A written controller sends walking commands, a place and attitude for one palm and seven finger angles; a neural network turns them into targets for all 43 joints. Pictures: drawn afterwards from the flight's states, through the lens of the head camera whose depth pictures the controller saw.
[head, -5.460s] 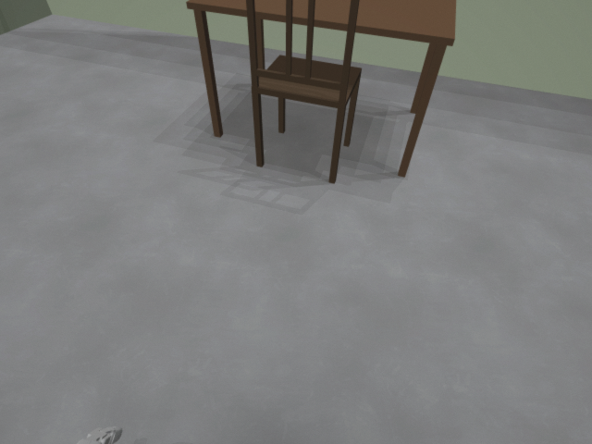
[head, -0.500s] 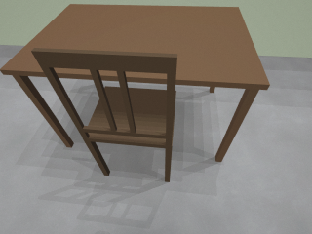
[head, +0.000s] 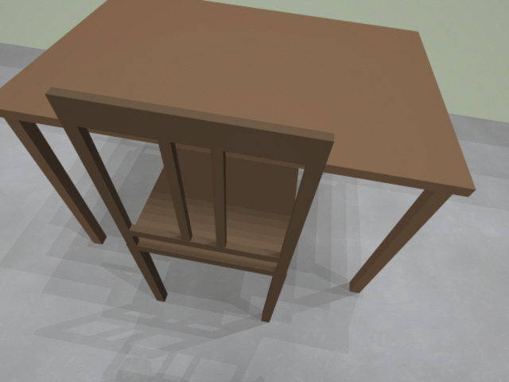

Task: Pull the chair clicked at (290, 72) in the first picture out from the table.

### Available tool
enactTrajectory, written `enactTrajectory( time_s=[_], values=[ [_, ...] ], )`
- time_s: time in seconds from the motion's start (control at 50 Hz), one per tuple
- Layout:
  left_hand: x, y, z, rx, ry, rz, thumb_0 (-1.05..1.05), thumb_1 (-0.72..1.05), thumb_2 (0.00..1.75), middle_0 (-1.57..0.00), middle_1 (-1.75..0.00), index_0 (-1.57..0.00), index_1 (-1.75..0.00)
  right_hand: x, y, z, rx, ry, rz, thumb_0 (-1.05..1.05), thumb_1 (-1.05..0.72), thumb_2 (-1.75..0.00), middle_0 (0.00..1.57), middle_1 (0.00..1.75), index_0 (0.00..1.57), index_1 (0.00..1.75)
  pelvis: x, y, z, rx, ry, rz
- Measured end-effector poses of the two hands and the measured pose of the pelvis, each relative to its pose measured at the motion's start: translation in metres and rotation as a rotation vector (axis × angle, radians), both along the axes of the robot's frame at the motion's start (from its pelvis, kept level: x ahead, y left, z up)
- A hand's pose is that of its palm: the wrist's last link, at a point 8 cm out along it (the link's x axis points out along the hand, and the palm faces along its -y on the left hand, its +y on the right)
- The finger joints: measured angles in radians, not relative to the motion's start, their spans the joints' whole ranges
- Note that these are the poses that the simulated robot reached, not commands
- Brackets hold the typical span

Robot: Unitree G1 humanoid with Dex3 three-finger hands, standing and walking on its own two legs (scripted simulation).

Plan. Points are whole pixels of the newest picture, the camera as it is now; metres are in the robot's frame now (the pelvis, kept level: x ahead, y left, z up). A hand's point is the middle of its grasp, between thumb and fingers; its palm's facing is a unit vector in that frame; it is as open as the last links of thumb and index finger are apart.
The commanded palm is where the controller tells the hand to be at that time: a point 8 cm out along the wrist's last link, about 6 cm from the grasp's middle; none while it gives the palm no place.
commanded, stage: come to a stop and stand still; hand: left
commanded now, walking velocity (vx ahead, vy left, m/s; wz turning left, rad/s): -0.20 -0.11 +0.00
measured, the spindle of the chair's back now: (178, 197) +0.45 +0.21 -0.06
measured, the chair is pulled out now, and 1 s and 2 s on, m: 0.00 0.00 0.00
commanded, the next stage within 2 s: look again from close up in 0.74 s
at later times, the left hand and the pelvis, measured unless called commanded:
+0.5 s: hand out of the picture +0.01 +0.11 -0.17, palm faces +0.02 -0.97 -0.22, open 7.3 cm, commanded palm none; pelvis -0.02 -0.07 +0.00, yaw +1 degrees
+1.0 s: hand out of the picture -0.02 +0.11 -0.17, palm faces +0.05 -0.97 -0.23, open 7.3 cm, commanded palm none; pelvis -0.02 -0.07 +0.00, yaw +2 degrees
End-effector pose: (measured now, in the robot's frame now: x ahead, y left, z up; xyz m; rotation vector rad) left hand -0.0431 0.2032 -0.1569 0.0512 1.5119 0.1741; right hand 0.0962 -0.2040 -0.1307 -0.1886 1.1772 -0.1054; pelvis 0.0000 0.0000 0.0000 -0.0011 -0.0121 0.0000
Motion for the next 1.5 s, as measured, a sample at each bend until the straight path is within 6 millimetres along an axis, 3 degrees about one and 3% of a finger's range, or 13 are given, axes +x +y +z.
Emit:
enactTrajectory(
  time_s=[0.1, 0.24, 0.3, 0.44, 0.54, 0.64, 0.74, 0.88, 1.06, 1.24, 1.36, 1.5],
  values=[
    [0.028, 0.013, 0.007, 0.048, -0.061, -0.031, 0.00, 0.91, 0.90, -0.20, -0.30, -0.20, -0.29, -0.007, -0.016, 0.000, -0.011, 0.019, -0.027, -0.03, -0.94, -0.90, 0.20, 0.30, 0.20, 0.30, -0.006, -0.005, 0.003, -0.006, 0.003, 0.003],
    [0.052, 0.012, 0.017, 0.132, -0.173, -0.065, 0.00, 0.91, 0.90, -0.20, -0.30, -0.20, -0.29, -0.042, -0.057, -0.011, -0.006, 0.064, -0.059, -0.01, -0.92, -0.90, 0.20, 0.30, 0.20, 0.30, -0.019, -0.031, -0.002, 0.009, -0.006, 0.001],
    [0.050, 0.000, 0.020, 0.157, -0.195, -0.086, 0.00, 0.92, 0.90, -0.20, -0.30, -0.20, -0.29, -0.061, -0.074, -0.021, 0.016, 0.085, -0.087, 0.00, -0.92, -0.90, 0.20, 0.30, 0.20, 0.30, -0.024, -0.046, -0.006, 0.019, -0.016, 0.001],
    [0.042, -0.036, 0.025, 0.113, -0.175, -0.103, 0.00, 0.91, 0.90, -0.20, -0.30, -0.20, -0.29, -0.114, -0.093, -0.020, 0.035, 0.194, -0.125, 0.00, -0.91, -0.90, 0.20, 0.30, 0.20, 0.30, -0.022, -0.066, 0.001, 0.017, -0.003, -0.004],
    [0.042, -0.049, 0.017, 0.087, -0.160, -0.087, 0.01, 0.93, 0.90, -0.20, -0.30, -0.21, -0.29, -0.151, -0.091, -0.018, 0.027, 0.307, -0.124, 0.00, -0.91, -0.90, 0.20, 0.30, 0.20, 0.30, -0.022, -0.074, 0.001, 0.005, 0.006, 0.013],
    [0.033, -0.055, 0.018, 0.077, -0.136, -0.074, 0.01, 0.94, 0.90, -0.20, -0.30, -0.21, -0.29, -0.170, -0.085, -0.015, 0.040, 0.368, -0.119, 0.00, -0.91, -0.90, 0.20, 0.30, 0.20, 0.30, -0.022, -0.080, 0.003, 0.007, 0.002, 0.009],
    [0.022, -0.061, 0.019, 0.071, -0.108, -0.068, 0.01, 0.93, 0.90, -0.20, -0.30, -0.20, -0.29, -0.165, -0.081, -0.018, 0.059, 0.353, -0.118, 0.00, -0.91, -0.90, 0.20, 0.30, 0.20, 0.30, -0.021, -0.081, 0.004, 0.007, -0.006, 0.009],
    [0.012, -0.066, 0.019, 0.061, -0.098, -0.074, 0.01, 0.92, 0.90, -0.20, -0.30, -0.20, -0.29, -0.137, -0.078, -0.021, 0.074, 0.273, -0.090, 0.00, -0.91, -0.90, 0.20, 0.30, 0.20, 0.30, -0.021, -0.080, 0.003, 0.004, -0.003, 0.016],
    [0.024, -0.032, 0.017, 0.107, -0.161, -0.056, 0.01, 0.91, 0.90, -0.20, -0.30, -0.21, -0.29, -0.086, -0.092, -0.020, -0.006, 0.136, -0.071, 0.01, -0.92, -0.90, 0.20, 0.30, 0.20, 0.30, -0.013, -0.059, -0.005, -0.018, 0.012, 0.032],
    [0.053, 0.002, 0.014, 0.108, -0.230, -0.078, 0.01, 0.91, 0.90, -0.20, -0.30, -0.20, -0.29, -0.048, -0.067, -0.006, -0.029, 0.026, -0.044, 0.00, -0.91, -0.90, 0.20, 0.30, 0.20, 0.30, -0.011, -0.034, -0.004, -0.006, -0.003, 0.010],
    [0.057, 0.015, 0.015, 0.104, -0.242, -0.096, 0.00, 0.91, 0.90, -0.20, -0.30, -0.20, -0.29, -0.046, -0.043, -0.005, -0.003, 0.010, -0.033, 0.00, -0.91, -0.90, 0.20, 0.30, 0.20, 0.30, -0.015, -0.020, -0.002, -0.005, -0.011, 0.003],
    [0.040, 0.022, 0.016, 0.092, -0.200, -0.103, 0.00, 0.91, 0.90, -0.20, -0.30, -0.20, -0.29, -0.064, -0.034, -0.006, -0.002, 0.046, -0.049, 0.00, -0.93, -0.90, 0.20, 0.30, 0.20, 0.30, -0.021, -0.009, 0.000, -0.002, -0.012, -0.003]
  ],
)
